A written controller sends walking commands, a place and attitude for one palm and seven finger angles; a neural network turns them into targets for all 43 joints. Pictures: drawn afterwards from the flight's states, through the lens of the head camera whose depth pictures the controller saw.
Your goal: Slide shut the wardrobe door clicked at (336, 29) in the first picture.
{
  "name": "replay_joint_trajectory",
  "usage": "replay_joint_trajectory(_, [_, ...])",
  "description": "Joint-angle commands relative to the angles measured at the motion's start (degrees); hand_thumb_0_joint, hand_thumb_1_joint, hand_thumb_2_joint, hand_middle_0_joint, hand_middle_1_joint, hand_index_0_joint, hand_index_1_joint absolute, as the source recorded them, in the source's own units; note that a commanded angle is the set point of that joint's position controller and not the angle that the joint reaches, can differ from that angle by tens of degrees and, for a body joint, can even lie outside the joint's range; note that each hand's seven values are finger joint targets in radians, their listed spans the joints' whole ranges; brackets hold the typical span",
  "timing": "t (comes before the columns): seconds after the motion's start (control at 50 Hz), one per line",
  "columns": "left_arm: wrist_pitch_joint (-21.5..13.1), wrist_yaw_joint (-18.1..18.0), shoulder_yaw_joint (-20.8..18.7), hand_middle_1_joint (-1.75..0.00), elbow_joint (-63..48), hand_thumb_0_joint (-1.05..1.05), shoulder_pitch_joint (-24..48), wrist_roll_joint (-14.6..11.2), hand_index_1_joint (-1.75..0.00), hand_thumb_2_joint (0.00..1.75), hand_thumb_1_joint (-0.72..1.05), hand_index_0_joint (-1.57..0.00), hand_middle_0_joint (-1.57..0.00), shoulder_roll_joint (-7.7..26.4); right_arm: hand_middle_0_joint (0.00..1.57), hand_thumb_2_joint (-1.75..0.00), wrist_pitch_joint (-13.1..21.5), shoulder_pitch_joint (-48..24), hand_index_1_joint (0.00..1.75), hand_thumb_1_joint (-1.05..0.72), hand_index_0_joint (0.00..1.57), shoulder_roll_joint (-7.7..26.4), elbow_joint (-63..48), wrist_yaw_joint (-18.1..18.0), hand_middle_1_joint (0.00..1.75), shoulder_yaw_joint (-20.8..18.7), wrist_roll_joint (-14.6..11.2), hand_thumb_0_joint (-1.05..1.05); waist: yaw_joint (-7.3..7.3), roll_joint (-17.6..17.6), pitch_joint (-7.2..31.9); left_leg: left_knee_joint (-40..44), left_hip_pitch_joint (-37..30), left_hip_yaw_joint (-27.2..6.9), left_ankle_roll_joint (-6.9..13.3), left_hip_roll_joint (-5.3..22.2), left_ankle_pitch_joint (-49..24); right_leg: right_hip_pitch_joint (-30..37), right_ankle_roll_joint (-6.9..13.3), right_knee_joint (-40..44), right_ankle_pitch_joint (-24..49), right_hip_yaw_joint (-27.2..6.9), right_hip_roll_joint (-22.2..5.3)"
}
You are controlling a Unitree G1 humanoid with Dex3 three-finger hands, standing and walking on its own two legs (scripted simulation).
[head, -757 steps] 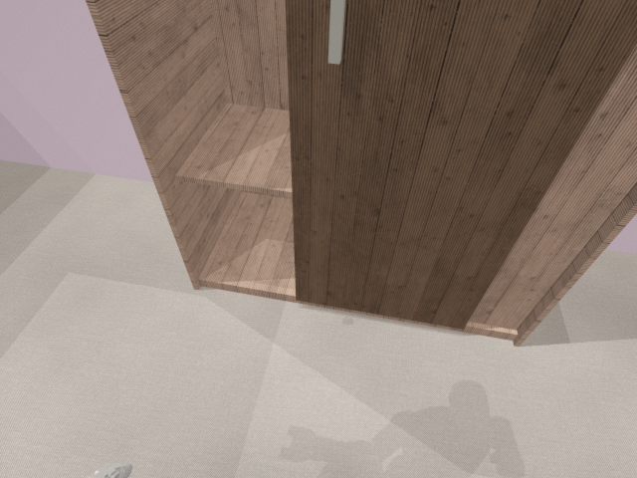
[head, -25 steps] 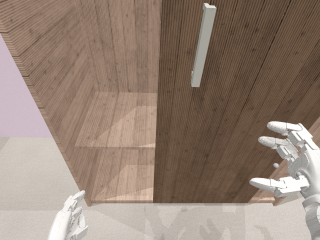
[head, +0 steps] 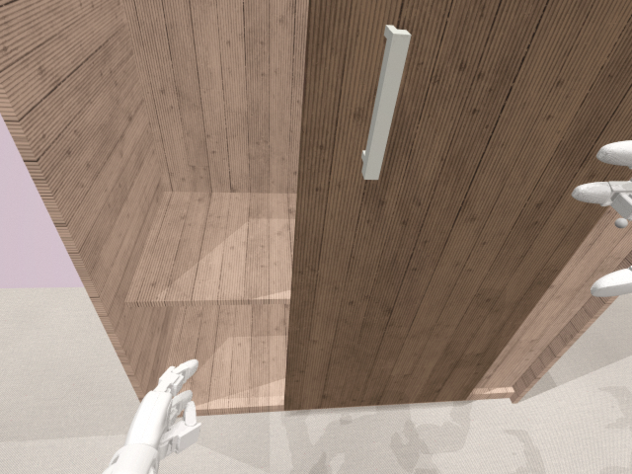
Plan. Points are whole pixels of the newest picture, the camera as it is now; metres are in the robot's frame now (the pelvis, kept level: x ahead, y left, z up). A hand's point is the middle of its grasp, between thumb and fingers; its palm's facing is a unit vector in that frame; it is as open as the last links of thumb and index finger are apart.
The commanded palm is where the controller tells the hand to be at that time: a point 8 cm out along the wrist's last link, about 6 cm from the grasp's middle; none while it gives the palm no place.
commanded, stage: raise the hand with hooked fingers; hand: right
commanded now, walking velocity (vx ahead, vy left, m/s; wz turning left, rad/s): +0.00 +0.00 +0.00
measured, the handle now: (379, 106) +0.51 -0.08 +0.27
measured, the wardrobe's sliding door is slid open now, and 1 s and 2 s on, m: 0.38 0.38 0.38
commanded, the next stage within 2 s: move the hooked fingers beside the handle in 0.52 s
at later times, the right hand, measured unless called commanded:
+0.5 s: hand (603, 205) +0.29 -0.27 +0.27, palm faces +0.06 +0.99 -0.15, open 14.0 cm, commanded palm +0.25 -0.31 +0.28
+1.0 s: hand (556, 182) +0.33 -0.24 +0.28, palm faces -0.01 +0.99 -0.11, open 14.0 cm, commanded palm +0.30 -0.28 +0.27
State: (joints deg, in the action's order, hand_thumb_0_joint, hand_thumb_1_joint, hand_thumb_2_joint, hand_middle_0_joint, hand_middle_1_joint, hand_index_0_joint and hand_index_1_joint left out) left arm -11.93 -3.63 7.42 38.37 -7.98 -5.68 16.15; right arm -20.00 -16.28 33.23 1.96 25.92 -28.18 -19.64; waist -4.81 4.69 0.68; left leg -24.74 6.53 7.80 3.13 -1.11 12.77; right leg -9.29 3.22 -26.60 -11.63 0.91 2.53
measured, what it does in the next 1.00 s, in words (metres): stands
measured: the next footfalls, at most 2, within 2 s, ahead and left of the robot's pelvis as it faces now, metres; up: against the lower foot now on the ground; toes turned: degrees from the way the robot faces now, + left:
none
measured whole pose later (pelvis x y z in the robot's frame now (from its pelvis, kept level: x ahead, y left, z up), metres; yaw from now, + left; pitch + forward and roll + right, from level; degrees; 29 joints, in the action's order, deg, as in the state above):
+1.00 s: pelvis +0.01 +0.00 +0.00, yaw +1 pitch -4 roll +0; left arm -9.5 -2.8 7.0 38.2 -7.0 -5.9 16.1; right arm -23.7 -25.6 30.1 6.2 22.8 -23.3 -18.3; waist -3.2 4.3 1.0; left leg -26.0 8.2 7.0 2.7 -0.5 14.0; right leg -10.1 3.6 -26.2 -12.3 1.5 3.2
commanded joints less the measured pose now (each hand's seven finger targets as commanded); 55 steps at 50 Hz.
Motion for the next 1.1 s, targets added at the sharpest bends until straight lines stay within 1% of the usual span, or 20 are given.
replay_joint_trajectory(0.0, [-3.01,-0.31,-3.88,-0.3,-10.11,0.0,10.54,-0.37,-0.3,0.9,0.9,-0.2,-0.2,7.85,0.3,-0.3,1.65,-24.7,1.2,0.5,0.3,20.99,-8.39,0.91,1.2,-7.42,-0.36,0.0,1.26,0.96,10.34,5.49,1.97,-8.09,-0.96,2.66,-2.34,4.0,-0.8,3.47,3.84,-7.02,-2.14])
replay_joint_trajectory(0.06, [-2.31,0.21,-3.96,-0.3,-9.99,0.0,9.97,-0.75,-0.3,0.9,0.9,-0.2,-0.2,8.19,0.3,-0.3,0.52,-19.71,1.2,0.5,0.3,16.8,-3.28,2.25,1.2,-4.6,-0.71,0.0,1.71,-1.37,6.94,5.27,3.51,-8.88,-1.28,3.2,-2.65,1.6,-0.97,2.36,3.89,-6.56,-2.46])
replay_joint_trajectory(0.1, [-2.02,0.53,-4.17,-0.3,-10.55,0.0,10.15,-1.04,-0.3,0.9,0.9,-0.2,-0.2,8.51,0.3,-0.3,-0.17,-18.76,1.2,0.5,0.3,16.63,-3.34,2.85,1.2,-4.29,-0.87,0.0,1.61,-1.07,7.47,4.7,4.25,-8.95,-1.45,3.33,-2.3,1.5,-0.94,2.03,3.5,-6.43,-2.47])
replay_joint_trajectory(0.14, [-1.73,0.84,-4.39,-0.3,-11.01,0.0,10.06,-1.09,-0.3,0.9,0.9,-0.2,-0.2,8.52,0.3,-0.3,-0.29,-17.58,1.2,0.5,0.3,17.71,-4.48,2.82,1.2,-5.61,-1.24,0.0,1.14,-3.39,8.35,4.55,3.63,-9.25,-1.73,3.43,-1.89,0.92,-0.96,1.59,3.78,-6.41,-2.69])
replay_joint_trajectory(0.24, [-2.08,0.72,-4.49,-0.3,-11.96,0.0,10.55,-0.47,-0.3,0.9,0.9,-0.2,-0.2,8.1,0.3,-0.3,1.09,-20.8,1.2,0.5,0.3,22.77,-14.17,0.54,1.2,-10.48,-1.45,0.0,0.45,1.87,12.45,3.92,1.5,-9.88,-1.55,3.51,-4.72,3.15,-0.82,0.66,6.73,-6.13,-2.52])
replay_joint_trajectory(0.36, [-2.16,-0.01,-4.41,-0.3,-10.72,0.0,9.91,-0.32,-0.3,0.9,0.9,-0.2,-0.2,8.49,0.3,-0.3,0.42,-20.14,1.2,0.5,0.3,20.81,-9.13,-0.59,1.2,-9.48,-1.14,0.0,1.13,0.69,7.89,4.59,3.69,-9.25,-1.59,3.11,-2.86,1.85,-0.73,1.78,4.43,-6.2,-2.48])
replay_joint_trajectory(0.44, [-1.91,0.13,-4.3,-0.3,-11.11,0.0,9.65,-0.49,-0.3,0.9,0.9,-0.2,-0.2,8.18,0.3,-0.3,-0.56,-18.7,1.2,0.5,0.3,18.99,-8.11,0.43,1.2,-7.34,-1.05,0.0,1.17,-0.19,9.23,3.99,3.22,-9.52,-1.82,3.3,-4.61,2.38,-0.76,1.18,5.56,-6.35,-2.6])
replay_joint_trajectory(0.46, [-1.97,0.08,-4.27,-0.3,-10.98,0.0,10.0,-0.66,-0.3,0.9,0.9,-0.2,-0.2,8.37,0.3,-0.3,-0.38,-20.37,1.2,0.5,0.3,18.63,-9.8,0.68,1.2,-6.59,-0.99,0.0,1.67,1.65,9.4,3.76,3.56,-9.27,-1.71,3.23,-5.01,3.05,-0.77,1.23,5.66,-6.27,-2.47])
replay_joint_trajectory(0.48, [-2.01,0.06,-4.31,-0.3,-11.26,0.0,9.77,-0.59,-0.3,0.9,0.9,-0.2,-0.2,8.43,0.3,-0.3,-0.27,-20.16,1.2,0.5,0.3,19.44,-9.92,0.86,1.2,-7.51,-1.26,0.0,1.56,-0.36,10.4,3.47,2.95,-9.23,-1.83,3.14,-5.98,3.32,-0.6,1.06,6.16,-6.5,-2.43])
replay_joint_trajectory(0.52, [-2.07,0.06,-4.2,-0.3,-11.6,0.0,9.84,-0.58,-0.3,0.9,0.9,-0.2,-0.2,8.26,0.3,-0.3,0.14,-20.53,1.2,0.5,0.3,20.1,-11.58,1.33,1.2,-8.09,-1.52,0.0,1.47,0.81,12.55,3.09,2.63,-8.64,-1.76,2.88,-6.77,4.86,-0.55,1.2,6.65,-6.52,-2.27])
replay_joint_trajectory(0.58, [-1.87,0.12,-4.11,-0.3,-10.79,0.0,9.89,-0.42,-0.3,0.9,0.9,-0.2,-0.2,8.36,0.3,-0.3,0.42,-19.69,1.2,0.5,0.3,20.46,-9.02,1.2,1.2,-9.31,-2.11,0.0,1.55,-2.18,9.89,3.9,3.26,-9.18,-1.82,3.12,-5.04,2.65,-0.6,0.97,5.54,-6.74,-2.55])
replay_joint_trajectory(0.66, [-2.07,0.09,-3.87,-0.3,-10.55,0.0,10.49,-0.53,-0.3,0.9,0.9,-0.2,-0.2,7.76,0.3,-0.3,0.46,-24.3,1.2,0.5,0.3,17.55,-9.6,0.59,1.2,-5.22,-1.51,0.0,2.12,2.6,8.3,4.03,5.93,-8.25,-1.25,2.85,-3.28,4.05,-0.94,1.95,4.1,-7.04,-2.46])
replay_joint_trajectory(0.68, [-2.16,-0.08,-3.79,-0.3,-10.12,0.0,10.18,-0.63,-0.3,0.9,0.9,-0.2,-0.2,7.7,0.3,-0.3,0.4,-26.88,1.2,0.5,0.3,15.94,-8.32,0.36,1.2,-2.92,-1.1,0.0,2.86,2.26,8.07,3.88,6.82,-7.56,-1.19,2.56,-2.39,4.71,-0.94,2.59,3.09,-7.41,-2.55])
replay_joint_trajectory(0.74, [-2.3,-0.15,-3.79,-0.3,-9.89,0.0,10.11,-0.53,-0.3,0.9,0.9,-0.2,-0.2,7.27,0.3,-0.3,0.69,-28.49,1.2,0.5,0.3,14.68,-7.73,-0.48,1.2,-1.1,-0.31,0.0,2.5,1.03,8.68,3.99,6.68,-7.14,-1.02,2.35,-1.7,5.4,-0.91,3.28,2.31,-7.8,-2.57])
replay_joint_trajectory(0.8, [-2.47,-0.13,-3.65,-0.3,-10.34,0.0,10.59,-0.38,-0.3,0.9,0.9,-0.2,-0.2,7.07,0.3,-0.3,1.1,-31.29,1.2,0.5,0.3,14.01,-10.95,-1.58,1.2,-0.35,0.19,0.0,2.28,2.72,12.29,2.94,5.14,-6.36,-0.72,2.27,-4.05,7.55,-1.14,3.84,4.2,-8.32,-2.26])
replay_joint_trajectory(0.82, [-2.21,-0.12,-3.58,-0.3,-10.15,0.0,10.53,-0.33,-0.3,0.9,0.9,-0.2,-0.2,6.89,0.3,-0.3,0.81,-30.72,1.2,0.5,0.3,14.32,-9.92,-2.01,1.2,-1.06,0.19,0.0,2.07,2.67,12.19,3.04,5.12,-6.28,-0.68,2.12,-4.23,7.73,-1.16,4.07,4.2,-8.36,-2.28])
replay_joint_trajectory(0.84, [-1.78,0.08,-3.63,-0.3,-9.54,0.0,10.33,-0.16,-0.3,0.9,0.9,-0.2,-0.2,6.91,0.3,-0.3,0.74,-29.33,1.2,0.5,0.3,14.25,-8.01,-2.61,1.2,-1.43,0.18,0.0,1.84,-0.51,11.17,3.61,4.65,-6.23,-0.8,2.06,-4.21,6.47,-1.08,3.95,4.58,-8.06,-2.45])
replay_joint_trajectory(0.94, [-0.71,0.57,-3.62,-0.3,-9.59,0.0,10.89,-0.09,-0.3,0.9,0.9,-0.2,-0.2,6.71,0.3,-0.3,-0.83,-29.6,1.2,0.5,0.3,13.84,-5.48,-4.52,1.2,-1.59,0.97,0.0,1.08,-0.48,11.27,3.58,3.64,-6.04,-0.72,2.1,-5.27,5.47,-1.21,4.62,5.74,-7.52,-2.3])
replay_joint_trajectory(1.02, [-0.31,0.59,-3.58,-0.3,-10.34,0.0,10.94,-0.15,-0.3,0.9,0.9,-0.2,-0.2,6.51,0.3,-0.3,-0.79,-32.71,1.2,0.5,0.3,11.7,-8.18,-5.29,1.2,0.51,1.48,0.0,1.74,0.89,14.13,2.86,3.09,-5.49,-0.68,1.84,-8.19,8.32,-1.37,4.92,8.5,-7.55,-2.3])
replay_joint_trajectory(1.08, [0.12,0.55,-3.69,-0.3,-9.94,0.0,10.86,-0.2,-0.3,0.9,0.9,-0.2,-0.2,6.56,0.3,-0.3,-0.62,-33.74,1.2,0.5,0.3,10.97,-7.06,-5.95,1.2,0.92,1.34,0.0,2.06,-1.48,13.1,3.61,2.89,-5.85,-0.92,1.87,-8.37,7.54,-0.98,4.73,7.95,-7.0,-2.27])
